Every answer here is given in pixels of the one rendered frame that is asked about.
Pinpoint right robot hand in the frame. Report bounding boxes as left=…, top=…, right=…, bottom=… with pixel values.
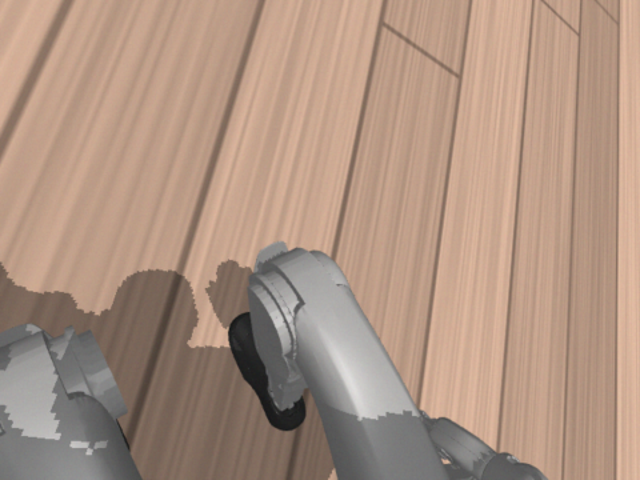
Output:
left=418, top=409, right=498, bottom=480

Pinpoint right robot foot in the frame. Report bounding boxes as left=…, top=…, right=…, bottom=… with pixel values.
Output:
left=228, top=312, right=306, bottom=431

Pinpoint right robot arm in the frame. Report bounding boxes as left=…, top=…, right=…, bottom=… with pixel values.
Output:
left=481, top=452, right=548, bottom=480

